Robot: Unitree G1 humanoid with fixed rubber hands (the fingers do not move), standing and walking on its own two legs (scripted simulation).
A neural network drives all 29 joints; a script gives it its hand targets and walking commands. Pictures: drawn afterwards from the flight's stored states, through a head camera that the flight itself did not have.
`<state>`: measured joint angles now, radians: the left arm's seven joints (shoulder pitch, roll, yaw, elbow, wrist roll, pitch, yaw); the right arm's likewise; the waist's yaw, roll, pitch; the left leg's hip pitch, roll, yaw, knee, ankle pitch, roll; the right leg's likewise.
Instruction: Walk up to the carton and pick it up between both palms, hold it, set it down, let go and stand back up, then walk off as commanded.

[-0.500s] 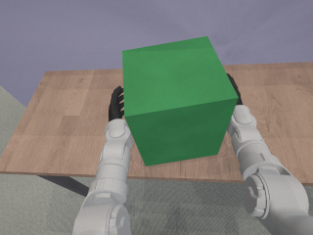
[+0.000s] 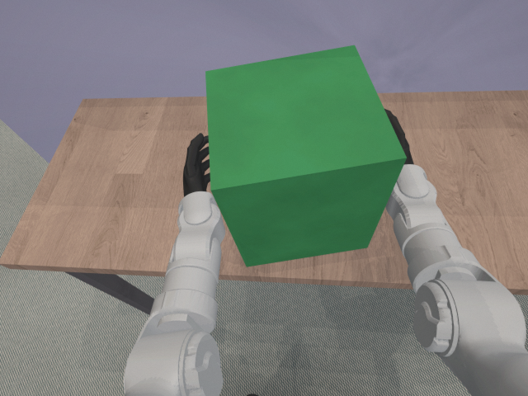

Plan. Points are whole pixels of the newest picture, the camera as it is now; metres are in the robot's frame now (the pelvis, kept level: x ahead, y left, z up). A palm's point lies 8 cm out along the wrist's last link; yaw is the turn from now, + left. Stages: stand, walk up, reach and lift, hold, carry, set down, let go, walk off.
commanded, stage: set down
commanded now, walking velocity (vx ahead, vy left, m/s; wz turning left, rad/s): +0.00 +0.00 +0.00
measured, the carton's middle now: (294, 168) +0.43 +0.04 +0.05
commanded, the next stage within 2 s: none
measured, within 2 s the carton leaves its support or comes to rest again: rests again in 0.40 s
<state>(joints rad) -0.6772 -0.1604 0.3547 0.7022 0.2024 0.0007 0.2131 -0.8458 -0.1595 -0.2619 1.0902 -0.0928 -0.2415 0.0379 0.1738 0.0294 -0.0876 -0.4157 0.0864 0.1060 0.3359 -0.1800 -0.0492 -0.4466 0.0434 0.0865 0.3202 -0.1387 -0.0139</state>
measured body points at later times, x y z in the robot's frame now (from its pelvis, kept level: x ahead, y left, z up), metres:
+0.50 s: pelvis -0.01 -0.01 +0.00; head +0.10 -0.03 +0.43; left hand +0.39 +0.19 +0.05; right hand +0.49 -0.11 +0.05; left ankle -0.03 +0.14 -0.74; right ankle -0.01 -0.12 -0.74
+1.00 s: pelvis -0.04 -0.01 -0.01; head +0.07 -0.04 +0.43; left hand +0.33 +0.21 +0.04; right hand +0.45 -0.17 +0.04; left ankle -0.03 +0.14 -0.74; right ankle -0.01 -0.12 -0.74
